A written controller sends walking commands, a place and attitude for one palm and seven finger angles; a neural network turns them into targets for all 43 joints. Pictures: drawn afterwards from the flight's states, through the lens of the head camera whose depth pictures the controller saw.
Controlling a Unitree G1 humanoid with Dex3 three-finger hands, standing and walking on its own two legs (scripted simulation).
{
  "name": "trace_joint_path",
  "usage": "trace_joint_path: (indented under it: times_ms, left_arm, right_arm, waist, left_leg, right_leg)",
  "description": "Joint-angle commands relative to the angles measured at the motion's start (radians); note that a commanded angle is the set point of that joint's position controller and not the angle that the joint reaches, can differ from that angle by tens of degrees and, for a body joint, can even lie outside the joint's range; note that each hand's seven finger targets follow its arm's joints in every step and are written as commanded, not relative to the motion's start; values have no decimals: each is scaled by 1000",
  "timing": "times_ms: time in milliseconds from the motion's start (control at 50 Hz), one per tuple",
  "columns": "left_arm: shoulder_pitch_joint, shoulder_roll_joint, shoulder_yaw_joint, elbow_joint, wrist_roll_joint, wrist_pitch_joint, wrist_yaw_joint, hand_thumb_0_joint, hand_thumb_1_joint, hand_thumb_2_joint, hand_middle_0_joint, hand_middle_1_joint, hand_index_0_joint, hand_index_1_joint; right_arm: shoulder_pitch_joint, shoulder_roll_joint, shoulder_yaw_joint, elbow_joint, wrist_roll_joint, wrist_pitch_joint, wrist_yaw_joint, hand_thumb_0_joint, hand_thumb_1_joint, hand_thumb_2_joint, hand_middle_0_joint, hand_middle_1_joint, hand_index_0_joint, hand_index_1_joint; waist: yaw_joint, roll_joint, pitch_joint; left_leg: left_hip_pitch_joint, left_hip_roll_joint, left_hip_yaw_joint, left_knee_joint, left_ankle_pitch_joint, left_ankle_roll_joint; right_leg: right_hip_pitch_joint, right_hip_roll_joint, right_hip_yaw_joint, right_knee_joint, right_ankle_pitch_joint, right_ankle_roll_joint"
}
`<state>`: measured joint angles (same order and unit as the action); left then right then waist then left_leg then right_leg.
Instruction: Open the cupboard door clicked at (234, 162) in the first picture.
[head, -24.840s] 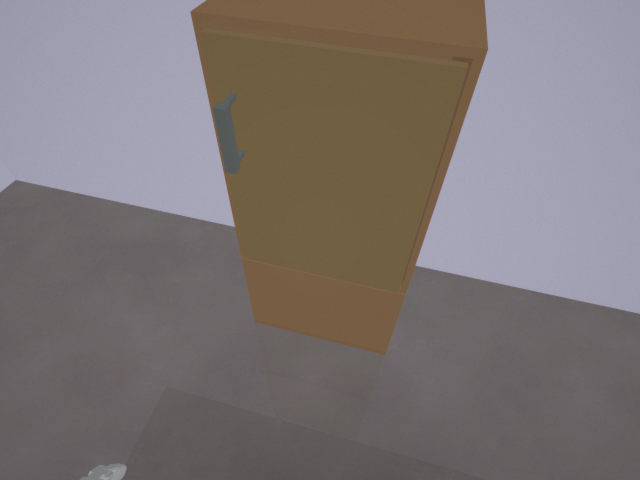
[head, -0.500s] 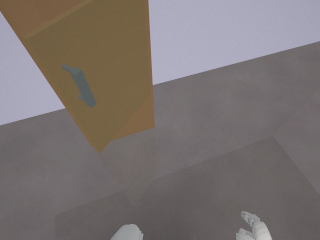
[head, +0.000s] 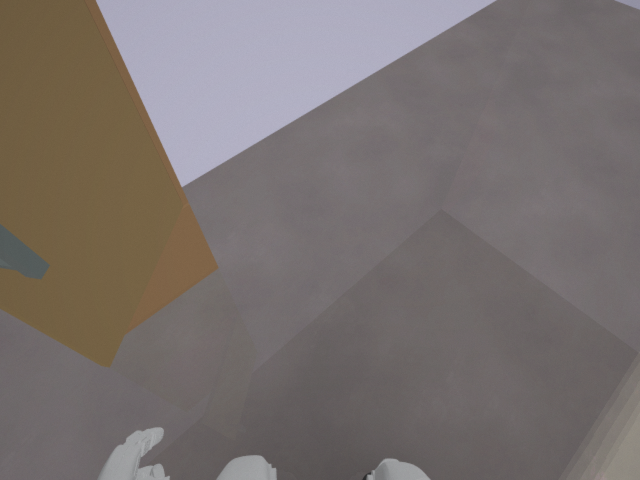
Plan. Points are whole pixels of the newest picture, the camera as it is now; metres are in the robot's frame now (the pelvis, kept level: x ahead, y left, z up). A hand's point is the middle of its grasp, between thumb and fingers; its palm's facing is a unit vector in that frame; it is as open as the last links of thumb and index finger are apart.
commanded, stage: walk to a spot facing it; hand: left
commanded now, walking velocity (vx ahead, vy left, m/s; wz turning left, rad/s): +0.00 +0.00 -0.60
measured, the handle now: out of the picture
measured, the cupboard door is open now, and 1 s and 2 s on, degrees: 38 38 38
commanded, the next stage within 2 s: turn to face it in 1.94 s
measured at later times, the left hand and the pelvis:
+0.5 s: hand (220, 424) +0.19 +0.16 -0.14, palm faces -0.32 -0.93 -0.20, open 7.4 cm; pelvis +0.02 +0.00 +0.02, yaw -19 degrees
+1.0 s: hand (261, 379) +0.26 +0.11 -0.16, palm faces -0.54 -0.83 -0.16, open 7.4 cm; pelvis +0.13 -0.04 +0.01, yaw -36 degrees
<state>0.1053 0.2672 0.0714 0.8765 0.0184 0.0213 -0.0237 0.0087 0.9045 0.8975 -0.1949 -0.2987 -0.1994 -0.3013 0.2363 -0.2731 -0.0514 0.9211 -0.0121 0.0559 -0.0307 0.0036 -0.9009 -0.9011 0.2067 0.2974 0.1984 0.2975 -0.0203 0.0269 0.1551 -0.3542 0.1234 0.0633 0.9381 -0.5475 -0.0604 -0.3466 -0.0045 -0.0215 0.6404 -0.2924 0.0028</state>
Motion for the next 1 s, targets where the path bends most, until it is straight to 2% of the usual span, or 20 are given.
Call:
trace_joint_path:
  times_ms: [0, 100, 160, 200, 220, 260, 320, 420, 480, 500, 520, 540, 580, 640, 760, 820, 840, 880, 900, 980]
  left_arm:
    - [79, 183, 46, -51, 8, 8, 43, 0, 900, 900, -200, -300, -200, -300]
    - [1, 186, 46, -75, 16, 12, 32, 0, 900, 900, -200, -300, -200, -300]
    - [-30, 145, 38, -85, 2, 23, 25, 0, 900, 900, -200, -300, -200, -300]
    - [-22, 52, 17, -132, -9, 25, 8, 0, 900, 900, -200, -300, -200, -300]
    - [-45, 82, 26, -130, 5, 20, -1, 0, 900, 900, -200, -300, -200, -300]
    - [-15, 69, 34, -96, 9, 14, -10, 0, 900, 900, -200, -300, -200, -300]
    - [-11, 20, 18, -81, 0, 21, -18, 0, 900, 900, -200, -300, -200, -300]
    - [-38, 5, 9, -88, 0, 11, -16, 0, 900, 900, -200, -300, -200, -300]
    - [59, 31, 20, -60, 2, 2, -10, 0, 900, 900, -200, -300, -200, -300]
    - [148, 92, 34, -30, 8, -4, -4, 0, 900, 900, -200, -300, -200, -300]
    - [238, 220, 63, -1, 15, -13, 10, 0, 900, 900, -200, -300, -200, -300]
    - [292, 247, 67, 13, -6, -10, 25, 0, 900, 900, -200, -300, -200, -300]
    - [175, 174, 58, -8, -1, -16, 35, 0, 900, 900, -200, -300, -200, -300]
    - [101, 124, 45, -21, 10, -35, 33, 0, 900, 900, -200, -300, -200, -300]
    - [153, 151, 55, 9, 11, -50, 11, 0, 900, 900, -200, -300, -200, -300]
    - [122, 135, 57, 10, 3, -47, 5, 0, 900, 900, -200, -300, -200, -300]
    - [101, 99, 50, 2, 3, -48, 3, 0, 900, 900, -200, -300, -200, -300]
    - [48, -1, 24, -67, -5, -54, -14, 0, 900, 900, -200, -300, -200, -300]
    - [-6, 37, 31, -80, 8, -62, -22, 0, 900, 900, -200, -300, -200, -300]
    - [0, -16, 19, -33, 15, -46, -46, 0, 900, 900, -200, -300, -200, -300]
  right_arm:
    - [-45, -70, -20, -103, 5, -30, 1, 0, -900, -900, 200, 300, 200, 300]
    - [41, -29, -15, -70, 4, -32, 8, 0, -900, -900, 200, 300, 200, 300]
    - [142, -64, -19, -44, 1, -50, -1, 0, -900, -900, 200, 300, 200, 300]
    - [173, -228, -45, -64, -25, -70, -15, 0, -900, -900, 200, 300, 200, 300]
    - [143, -223, -41, -73, -28, -77, -16, 0, -900, -900, 200, 300, 200, 300]
    - [53, -160, -26, -89, -27, -84, -17, 0, -900, -900, 200, 300, 200, 300]
    - [75, -112, -17, -74, -23, -79, -19, 0, -900, -900, 200, 300, 200, 300]
    - [131, -137, -38, -46, -22, -66, -8, 0, -900, -900, 200, 300, 200, 300]
    - [98, -139, -44, -53, -15, -56, 0, 0, -900, -900, 200, 300, 200, 300]
    - [77, -113, -40, -66, -6, -55, 8, 0, -900, -900, 200, 300, 200, 300]
    - [6, -22, -17, -119, 3, -54, 16, 0, -900, -900, 200, 300, 200, 300]
    - [-70, -63, -15, -150, -4, -41, 12, 0, -900, -900, 200, 300, 200, 300]
    - [-100, -64, -27, -126, -3, -42, 18, 0, -900, -900, 200, 300, 200, 300]
    - [-63, -38, -32, -90, -12, -46, 35, 0, -900, -900, 200, 300, 200, 300]
    - [-85, -14, -29, -108, -7, -77, 42, 0, -900, -900, 200, 300, 200, 300]
    - [-11, -29, -26, -87, -6, -103, 29, 0, -900, -900, 200, 300, 200, 300]
    - [75, -56, -32, -59, -5, -113, 18, 0, -900, -900, 200, 300, 200, 300]
    - [319, -232, -63, -12, -37, -124, -5, 0, -900, -900, 200, 300, 200, 300]
    - [298, -217, -53, -19, -33, -121, -3, 0, -900, -900, 200, 300, 200, 300]
    - [182, -67, -7, -24, -24, -139, -4, 0, -900, -900, 200, 300, 200, 300]
  waist:
    - [51, -253, -218]
    - [-2, -173, -179]
    - [-54, -116, -178]
    - [-54, 301, -165]
    - [-48, 166, -163]
    - [9, 163, -159]
    - [2, 174, -181]
    - [-35, 207, -190]
    - [17, 159, -201]
    - [62, 18, -233]
    - [117, -380, -235]
    - [163, -316, -201]
    - [98, -274, -118]
    - [33, -178, -122]
    - [48, -165, -125]
    - [2, -154, -131]
    - [-40, -64, -161]
    - [-137, 319, -220]
    - [-126, 158, -167]
    - [-27, 138, -96]
  left_leg:
    - [-191, -24, -58, 205, 32, -8]
    - [11, -80, 2, -127, 121, -5]
    - [228, -69, -36, -458, 245, 17]
    - [232, 377, -540, -740, 210, 213]
    - [157, 395, -534, -731, 269, 259]
    - [176, 285, -308, -645, 532, 216]
    - [271, 183, -54, -559, 836, 159]
    - [289, 222, 22, -505, 841, 155]
    - [194, 208, 78, -389, 669, 89]
    - [27, 163, 119, -250, 442, 43]
    - [-276, -8, 198, 12, -95, -15]
    - [-340, -24, 21, 158, -146, -8]
    - [-379, 6, -63, 245, 29, -4]
    - [-214, -6, -36, 116, 157, -14]
    - [-100, -77, 0, -186, 171, -8]
    - [124, -109, 17, -409, 258, 0]
    - [310, -78, -14, -519, 246, 11]
    - [544, 401, -598, -741, -43, 204]
    - [445, 432, -622, -756, -23, 257]
    - [366, 227, -144, -680, 576, 139]
  right_leg:
    - [222, -260, 325, -244, 389, -212]
    - [38, -195, 322, -256, 183, -178]
    - [-122, -111, 304, -170, 25, -93]
    - [-297, 75, 46, 300, -332, 21]
    - [-262, 11, 103, 451, -296, 17]
    - [-267, -19, 66, 556, -208, 37]
    - [-221, -27, -11, 423, -153, 52]
    - [-73, -2, -85, 123, -158, 25]
    - [135, 12, -106, -136, 42, -5]
    - [335, -76, 14, -227, 98, -48]
    - [488, -357, 421, -332, 200, -161]
    - [411, -422, 520, -366, 147, -245]
    - [293, -321, 471, -414, -160, -230]
    - [152, -233, 309, -409, -105, -188]
    - [144, -198, 350, -397, -157, -205]
    - [39, -147, 334, -301, -129, -166]
    - [-79, -98, 300, -198, -122, -126]
    - [-435, 73, 29, 370, -327, -28]
    - [-463, -18, 88, 503, -271, -36]
    - [-438, -86, 21, 565, -26, 2]
